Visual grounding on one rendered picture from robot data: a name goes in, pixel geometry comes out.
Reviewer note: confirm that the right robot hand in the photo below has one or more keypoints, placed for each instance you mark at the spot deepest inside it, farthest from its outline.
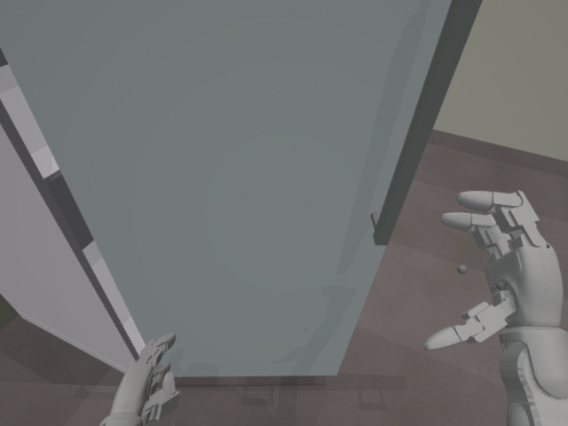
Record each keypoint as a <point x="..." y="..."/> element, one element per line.
<point x="534" y="288"/>

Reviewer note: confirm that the handle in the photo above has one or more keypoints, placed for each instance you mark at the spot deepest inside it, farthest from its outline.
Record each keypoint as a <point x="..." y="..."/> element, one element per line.
<point x="454" y="35"/>

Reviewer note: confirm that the robot right forearm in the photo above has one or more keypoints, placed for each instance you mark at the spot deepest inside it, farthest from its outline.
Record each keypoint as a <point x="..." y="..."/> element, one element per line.
<point x="534" y="370"/>

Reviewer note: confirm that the left robot hand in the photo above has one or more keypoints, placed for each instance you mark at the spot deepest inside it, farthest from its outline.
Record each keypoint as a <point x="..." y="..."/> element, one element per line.
<point x="136" y="391"/>

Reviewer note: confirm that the fridge door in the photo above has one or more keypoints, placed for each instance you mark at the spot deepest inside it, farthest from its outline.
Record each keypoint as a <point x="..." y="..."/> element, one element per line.
<point x="226" y="156"/>

